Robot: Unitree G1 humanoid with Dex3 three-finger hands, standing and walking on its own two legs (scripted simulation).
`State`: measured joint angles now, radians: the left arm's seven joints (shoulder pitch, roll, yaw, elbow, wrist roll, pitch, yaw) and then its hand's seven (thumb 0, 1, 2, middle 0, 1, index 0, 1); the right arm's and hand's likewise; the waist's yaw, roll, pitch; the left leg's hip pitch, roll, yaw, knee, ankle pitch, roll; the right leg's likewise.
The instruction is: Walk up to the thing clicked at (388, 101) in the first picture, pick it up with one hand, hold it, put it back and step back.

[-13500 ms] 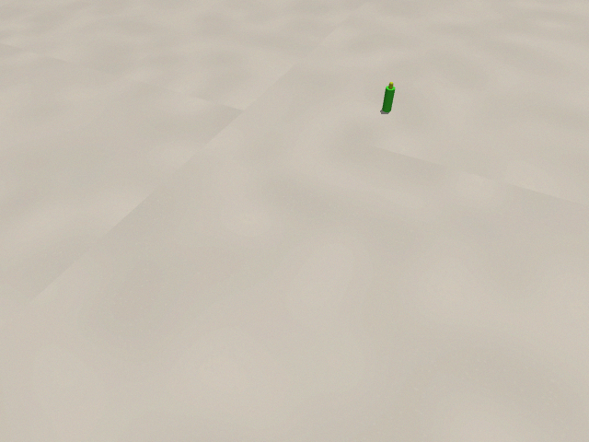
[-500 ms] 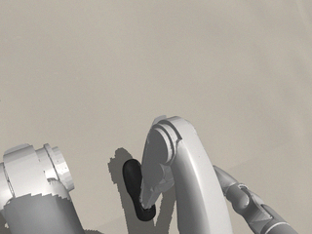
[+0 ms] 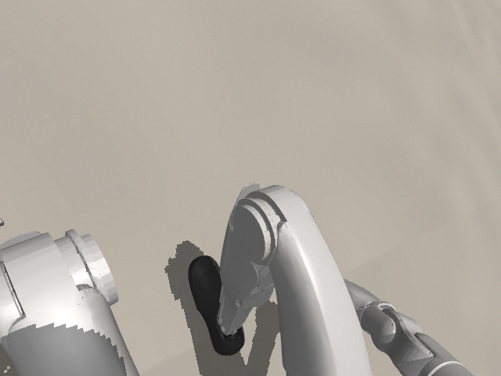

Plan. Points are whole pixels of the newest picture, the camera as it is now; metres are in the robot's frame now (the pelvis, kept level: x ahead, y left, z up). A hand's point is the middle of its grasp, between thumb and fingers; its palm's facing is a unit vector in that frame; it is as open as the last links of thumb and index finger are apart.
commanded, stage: close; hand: left
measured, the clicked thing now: out of the picture +0.47 +0.30 -0.19
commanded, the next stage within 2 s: settle in 0.82 s
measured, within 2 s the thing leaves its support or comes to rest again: leaves its support in 1.02 s
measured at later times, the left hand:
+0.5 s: hand out of the picture +0.44 +0.31 -0.17, palm faces +0.33 -0.94 -0.01, open 12.0 cm
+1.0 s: hand out of the picture +0.45 +0.31 -0.16, palm faces +0.34 -0.94 -0.02, open 9.0 cm
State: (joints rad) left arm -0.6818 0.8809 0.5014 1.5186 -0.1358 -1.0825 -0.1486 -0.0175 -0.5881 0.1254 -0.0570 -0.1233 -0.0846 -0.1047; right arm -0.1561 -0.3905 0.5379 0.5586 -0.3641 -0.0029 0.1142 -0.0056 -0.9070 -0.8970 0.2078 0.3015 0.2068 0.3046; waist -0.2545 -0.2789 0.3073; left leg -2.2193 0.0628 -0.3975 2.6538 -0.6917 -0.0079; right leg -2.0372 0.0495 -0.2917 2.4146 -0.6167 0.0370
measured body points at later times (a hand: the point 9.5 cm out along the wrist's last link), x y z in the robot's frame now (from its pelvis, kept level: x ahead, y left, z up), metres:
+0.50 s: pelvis +0.00 +0.00 +0.01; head +0.23 +0.20 +0.33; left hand +0.42 +0.35 -0.17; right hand +0.18 -0.23 -0.03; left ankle +0.09 +0.13 -0.25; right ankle +0.14 -0.11 -0.25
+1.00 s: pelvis +0.00 +0.00 +0.01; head +0.24 +0.20 +0.33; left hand +0.43 +0.36 -0.16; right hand +0.17 -0.24 -0.03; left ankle +0.09 +0.13 -0.25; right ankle +0.14 -0.11 -0.25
